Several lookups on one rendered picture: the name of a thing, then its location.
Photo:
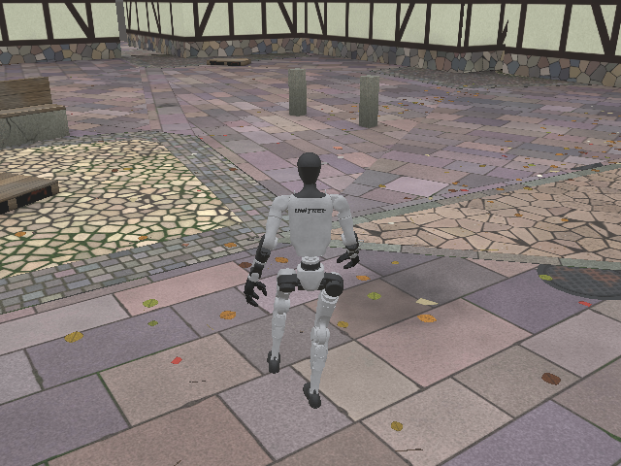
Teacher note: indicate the right robot upper arm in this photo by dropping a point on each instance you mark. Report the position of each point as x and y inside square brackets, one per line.
[345, 219]

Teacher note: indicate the left robot shin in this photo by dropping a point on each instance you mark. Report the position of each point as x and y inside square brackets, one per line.
[278, 325]

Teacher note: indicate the left robot forearm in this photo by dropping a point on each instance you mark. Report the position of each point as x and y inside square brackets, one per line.
[259, 262]

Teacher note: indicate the right robot forearm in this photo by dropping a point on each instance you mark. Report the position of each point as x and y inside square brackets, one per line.
[353, 249]

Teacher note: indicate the robot left hand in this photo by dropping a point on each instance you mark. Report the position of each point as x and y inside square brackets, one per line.
[249, 292]

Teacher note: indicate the robot right hand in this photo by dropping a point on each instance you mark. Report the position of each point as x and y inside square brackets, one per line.
[350, 264]

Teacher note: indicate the humanoid robot head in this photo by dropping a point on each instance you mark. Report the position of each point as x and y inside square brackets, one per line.
[309, 165]

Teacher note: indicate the left robot upper arm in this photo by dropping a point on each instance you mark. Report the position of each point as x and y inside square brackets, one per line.
[280, 204]

